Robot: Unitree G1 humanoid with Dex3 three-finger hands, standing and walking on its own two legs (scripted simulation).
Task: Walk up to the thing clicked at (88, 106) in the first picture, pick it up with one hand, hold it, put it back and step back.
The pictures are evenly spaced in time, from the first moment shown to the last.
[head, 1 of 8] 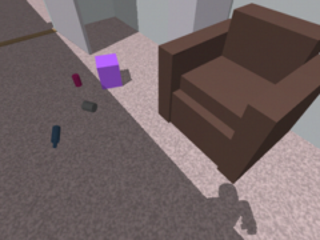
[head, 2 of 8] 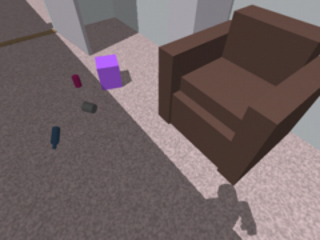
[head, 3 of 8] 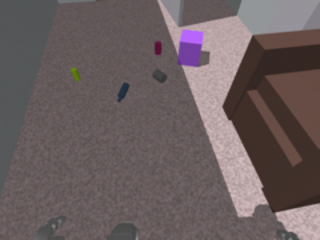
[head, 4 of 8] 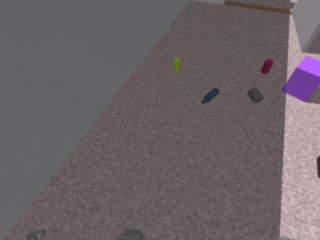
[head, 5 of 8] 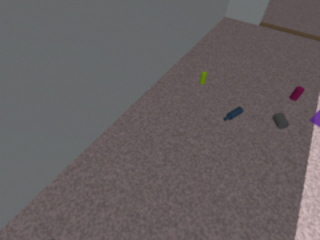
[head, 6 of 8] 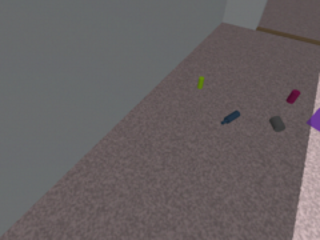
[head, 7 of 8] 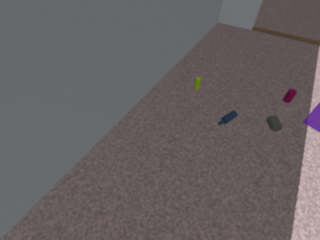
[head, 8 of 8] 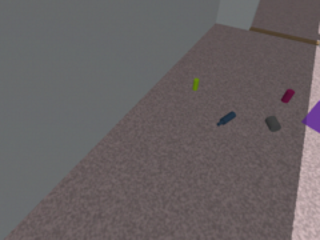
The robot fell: no
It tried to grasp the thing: no
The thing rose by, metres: 0.00
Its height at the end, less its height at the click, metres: +0.00
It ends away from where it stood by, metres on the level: 0.00
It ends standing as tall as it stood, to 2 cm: yes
